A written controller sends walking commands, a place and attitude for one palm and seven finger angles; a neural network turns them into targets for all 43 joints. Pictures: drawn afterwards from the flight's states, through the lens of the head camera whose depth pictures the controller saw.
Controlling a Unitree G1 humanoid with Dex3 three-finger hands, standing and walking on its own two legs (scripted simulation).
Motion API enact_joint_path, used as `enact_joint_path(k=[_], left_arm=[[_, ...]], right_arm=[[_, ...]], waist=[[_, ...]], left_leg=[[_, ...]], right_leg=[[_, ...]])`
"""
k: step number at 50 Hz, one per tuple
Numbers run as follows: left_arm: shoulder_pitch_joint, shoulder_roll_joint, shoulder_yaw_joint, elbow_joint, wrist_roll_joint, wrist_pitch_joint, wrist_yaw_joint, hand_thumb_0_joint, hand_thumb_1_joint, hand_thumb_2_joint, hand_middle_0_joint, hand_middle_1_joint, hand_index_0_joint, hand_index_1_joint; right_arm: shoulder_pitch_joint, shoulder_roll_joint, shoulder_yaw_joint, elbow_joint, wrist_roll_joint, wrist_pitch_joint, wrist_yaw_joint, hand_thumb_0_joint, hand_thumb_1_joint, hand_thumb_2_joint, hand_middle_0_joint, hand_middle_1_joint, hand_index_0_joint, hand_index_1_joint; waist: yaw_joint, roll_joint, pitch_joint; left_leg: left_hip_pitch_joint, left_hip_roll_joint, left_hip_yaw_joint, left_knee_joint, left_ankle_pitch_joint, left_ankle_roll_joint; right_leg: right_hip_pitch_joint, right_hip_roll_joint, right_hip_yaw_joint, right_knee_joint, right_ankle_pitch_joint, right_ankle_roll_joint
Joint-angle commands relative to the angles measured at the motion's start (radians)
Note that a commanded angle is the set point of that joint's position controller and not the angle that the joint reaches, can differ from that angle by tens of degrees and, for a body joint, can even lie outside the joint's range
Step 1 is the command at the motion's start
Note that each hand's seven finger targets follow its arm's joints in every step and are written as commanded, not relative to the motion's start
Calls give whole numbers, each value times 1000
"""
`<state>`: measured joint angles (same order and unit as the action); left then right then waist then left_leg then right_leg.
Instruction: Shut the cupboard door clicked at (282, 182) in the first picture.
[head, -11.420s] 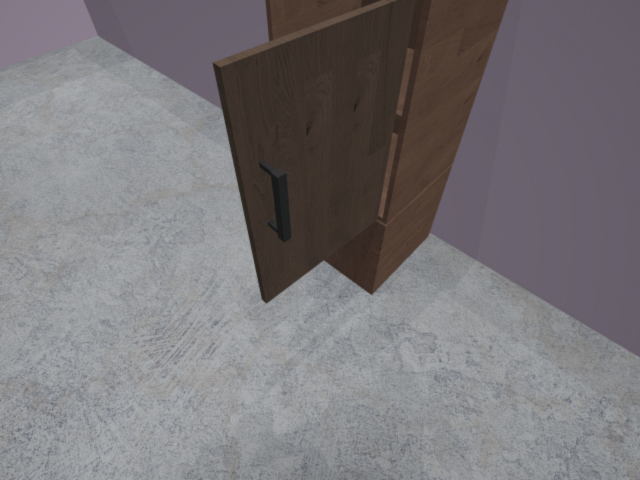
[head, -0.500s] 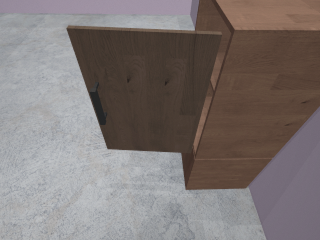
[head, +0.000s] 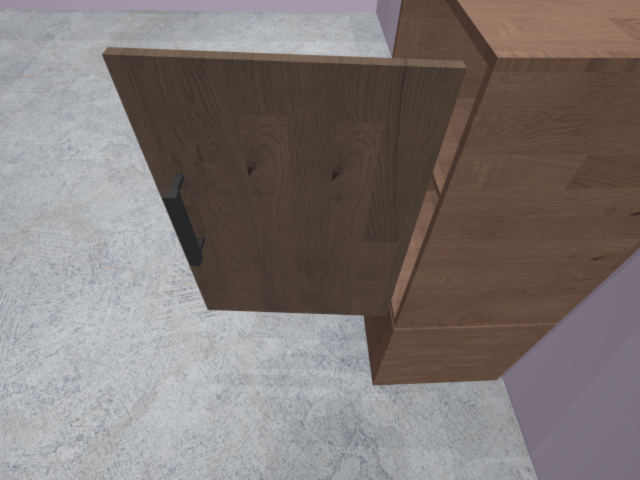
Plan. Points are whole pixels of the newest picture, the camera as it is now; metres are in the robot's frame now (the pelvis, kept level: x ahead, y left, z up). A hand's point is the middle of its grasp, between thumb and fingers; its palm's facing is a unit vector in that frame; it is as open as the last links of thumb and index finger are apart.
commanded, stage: come to a stop and stand still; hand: left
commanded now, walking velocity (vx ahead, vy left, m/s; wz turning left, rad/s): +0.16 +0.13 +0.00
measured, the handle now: (187, 222) +0.47 +0.25 +0.00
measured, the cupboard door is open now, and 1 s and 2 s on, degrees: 86 86 86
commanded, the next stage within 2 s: look again from close up in 0.94 s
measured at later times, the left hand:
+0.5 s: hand out of the picture +0.07 +0.21 -0.17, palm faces +0.02 -0.98 -0.22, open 7.4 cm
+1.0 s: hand out of the picture +0.01 +0.17 -0.16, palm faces +0.01 -0.98 -0.17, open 7.3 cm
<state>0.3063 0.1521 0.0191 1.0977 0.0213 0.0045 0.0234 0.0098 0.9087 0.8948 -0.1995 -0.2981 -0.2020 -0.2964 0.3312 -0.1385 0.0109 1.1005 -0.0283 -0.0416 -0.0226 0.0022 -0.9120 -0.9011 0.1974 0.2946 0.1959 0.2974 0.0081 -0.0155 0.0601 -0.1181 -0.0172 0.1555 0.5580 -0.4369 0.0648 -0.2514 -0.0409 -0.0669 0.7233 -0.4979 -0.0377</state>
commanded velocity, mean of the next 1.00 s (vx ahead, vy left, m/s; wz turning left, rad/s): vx -0.05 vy -0.03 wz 0.00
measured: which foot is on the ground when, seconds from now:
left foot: down 0.00-0.06, up 0.08-0.24, down 0.26-1.00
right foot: down 0.00-0.30, up 0.32-0.54, down 0.56-1.00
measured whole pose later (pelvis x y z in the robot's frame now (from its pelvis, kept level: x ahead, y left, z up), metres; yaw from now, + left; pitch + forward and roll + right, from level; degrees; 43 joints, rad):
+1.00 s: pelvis +0.00 +0.00 +0.02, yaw +0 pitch -2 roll +0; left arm 0.27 0.17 -0.01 1.08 0.01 0.00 0.02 0.01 0.93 0.89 -0.20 -0.30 -0.20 -0.30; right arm 0.24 -0.15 0.00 1.12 -0.02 0.01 -0.02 0.01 -0.93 -0.90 0.20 0.29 0.20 0.30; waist 0.01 -0.03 0.06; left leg -0.19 0.02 0.04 0.43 -0.21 -0.01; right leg -0.15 0.01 -0.08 0.44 -0.27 -0.04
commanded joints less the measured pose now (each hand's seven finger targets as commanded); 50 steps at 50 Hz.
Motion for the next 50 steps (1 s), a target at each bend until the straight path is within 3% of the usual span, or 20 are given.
enact_joint_path(k=[1,2,3,4,6,10,12,14,16,19,26,27,29,31,36,39,42,48,49,50], left_arm=[[91,48,29,-49,2,-40,0,0,900,900,-200,-300,-200,-300],[220,112,45,-11,5,-50,8,0,900,900,-200,-300,-200,-300],[298,171,55,17,-1,-54,14,0,900,900,-200,-300,-200,-300],[294,163,42,17,-6,-56,19,0,900,900,-200,-300,-200,-300],[149,125,34,-25,9,-46,31,0,900,900,-200,-300,-200,-300],[3,136,33,-86,8,-27,28,0,900,900,-200,-300,-200,-300],[5,133,35,-91,-5,-15,27,0,900,900,-200,-300,-200,-300],[59,82,30,-104,-13,2,31,0,900,900,-200,-300,-200,-300],[35,75,28,-108,-10,15,32,0,900,900,-200,-300,-200,-300],[22,79,27,-102,-10,22,27,0,900,900,-200,-300,-200,-300],[48,68,33,-122,0,10,10,0,900,900,-200,-300,-200,-300],[53,91,35,-123,5,3,12,0,900,900,-200,-300,-200,-300],[20,165,35,-135,6,-9,14,0,900,900,-200,-300,-200,-300],[-28,159,29,-147,8,-14,14,0,900,900,-200,-300,-200,-300],[-34,136,17,-129,-4,-21,14,0,900,900,-200,-300,-200,-300],[-10,101,13,-119,-10,-20,13,0,900,900,-200,-300,-200,-300],[1,110,12,-80,-14,-16,11,0,900,900,-200,-300,-200,-300],[9,103,1,-43,-13,-21,5,0,900,900,-200,-300,-200,-300],[3,269,-7,-112,0,-29,14,0,900,900,-200,-300,-200,-300],[10,208,15,-114,-7,-30,16,0,900,900,-200,-300,-200,-300]], right_arm=[[55,-137,-23,-28,9,5,-9,0,-900,-900,200,300,200,300],[9,-113,-26,-65,22,-3,-6,0,-900,-900,200,300,200,300],[-51,-84,-23,-101,21,-8,1,0,-900,-900,200,300,200,300],[-70,-88,-30,-107,22,2,-10,0,-900,-900,200,300,200,300],[-98,-52,-30,-102,22,19,-5,0,-900,-900,200,300,200,300],[-7,2,-27,-55,26,32,9,0,-900,-900,200,300,200,300],[63,-39,-34,-22,20,24,4,0,-900,-900,200,300,200,300],[52,-140,-52,-55,16,15,-7,0,-900,-900,200,300,200,300],[-13,-161,-52,-78,7,20,-15,0,-900,-900,200,300,200,300],[-61,-143,-51,-95,5,23,-29,0,-900,-900,200,300,200,300],[-100,-186,-84,-130,6,48,-22,0,-900,-900,200,300,200,300],[-107,-157,-80,-133,12,48,-16,0,-900,-900,200,300,200,300],[-131,-68,-60,-152,17,60,-4,0,-900,-900,200,300,200,300],[-145,-62,-59,-139,11,70,1,0,-900,-900,200,300,200,300],[-96,-59,-44,-79,16,56,0,0,-900,-900,200,300,200,300],[-76,-89,-39,-47,13,32,-8,0,-900,-900,200,300,200,300],[-104,-83,-25,-32,13,30,-10,0,-900,-900,200,300,200,300],[-66,-80,-19,-8,14,32,-9,0,-900,-900,200,300,200,300],[-90,-194,-40,-112,3,24,-5,0,-900,-900,200,300,200,300],[-94,-191,-65,-121,1,11,-11,0,-900,-900,200,300,200,300]], waist=[[62,61,16],[107,-122,-49],[124,-275,-55],[110,-152,-67],[70,-164,39],[-19,-131,12],[-38,-44,-27],[-5,202,-89],[-3,229,-41],[1,203,-38],[15,95,-160],[19,21,-145],[4,-189,-58],[-1,-199,-48],[-18,-122,-31],[1,34,-42],[16,128,-27],[4,32,15],[-26,138,87],[-7,177,-34]], left_leg=[[-60,185,-132,26,789,70],[-246,100,-63,202,575,17],[-426,4,-12,402,-9,-37],[-417,23,-107,474,-172,-53],[-428,72,-157,454,-155,-56],[-148,21,-63,73,153,-75],[11,49,-81,-105,464,-73],[-2,292,-316,-142,953,57],[-71,333,-356,-198,970,121],[-33,334,-339,-167,1055,149],[-42,258,-249,-90,713,71],[-95,197,-208,-49,531,22],[-221,48,-101,21,75,-66],[-197,52,-126,118,0,-70],[-114,54,-117,-36,179,-80],[-18,141,-187,-145,498,-50],[-76,135,-197,-177,432,-40],[-78,112,-184,-217,277,-56],[-45,79,-222,-190,390,-44],[-60,125,-221,-116,349,-39]], right_leg=[[102,-4,-17,-191,249,-37],[303,-141,198,-252,553,-86],[414,-351,414,-335,993,-198],[373,-414,444,-331,1146,-274],[233,-348,291,-326,1078,-238],[35,-160,53,-270,814,-94],[-12,-105,36,-153,610,-31],[-11,-18,-8,-41,136,45],[-23,-2,18,74,-90,42],[-74,-20,52,124,-79,37],[80,11,12,-232,248,40],[115,-25,68,-327,353,37],[64,-243,258,-393,570,-65],[1,-224,238,-397,570,-121],[40,-144,145,-320,656,-80],[29,-67,105,-296,499,-11],[91,-63,105,-340,409,10],[67,-70,122,-421,285,0],[-8,-36,121,-368,283,-15],[3,-71,129,-326,242,-19]])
